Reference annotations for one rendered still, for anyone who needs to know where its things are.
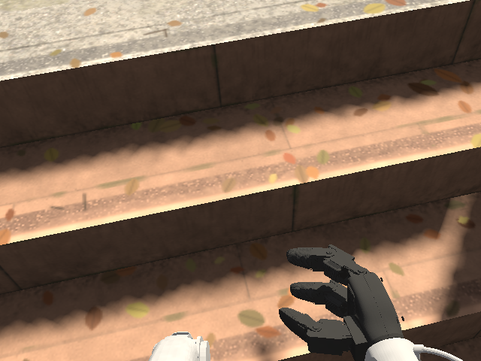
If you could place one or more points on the left robot thigh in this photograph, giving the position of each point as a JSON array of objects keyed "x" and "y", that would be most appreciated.
[{"x": 181, "y": 348}]

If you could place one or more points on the right robot forearm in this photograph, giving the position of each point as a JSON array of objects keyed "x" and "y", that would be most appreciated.
[{"x": 392, "y": 349}]

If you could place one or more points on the robot right hand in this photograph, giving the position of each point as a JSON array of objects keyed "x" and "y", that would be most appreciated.
[{"x": 367, "y": 311}]

